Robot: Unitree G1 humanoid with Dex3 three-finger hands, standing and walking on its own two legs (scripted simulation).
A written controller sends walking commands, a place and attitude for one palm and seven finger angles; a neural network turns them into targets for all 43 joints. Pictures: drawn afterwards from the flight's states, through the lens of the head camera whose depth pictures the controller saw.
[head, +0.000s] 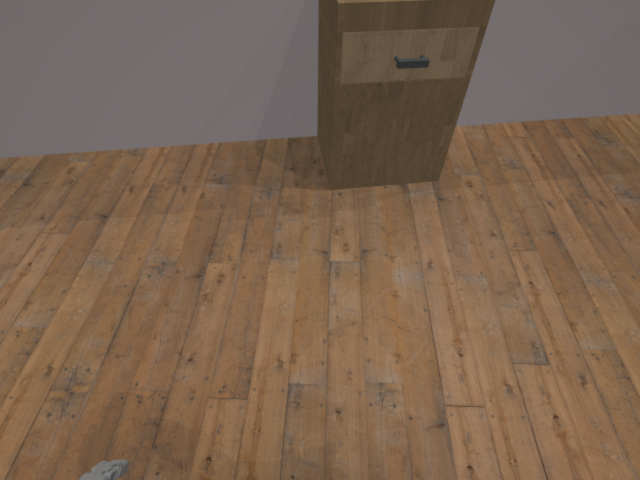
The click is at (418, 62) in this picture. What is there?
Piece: drawer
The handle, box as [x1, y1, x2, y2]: [394, 55, 429, 68]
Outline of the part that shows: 429,61 427,57 424,57 422,55 420,55 419,58 399,59 397,56 395,56 394,58 397,62 396,65 398,68 424,67 428,65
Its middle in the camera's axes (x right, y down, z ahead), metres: +0.33 -0.65 +1.41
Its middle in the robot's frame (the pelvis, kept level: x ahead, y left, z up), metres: +1.49 -0.26 -0.14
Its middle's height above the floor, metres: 0.62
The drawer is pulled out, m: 0.00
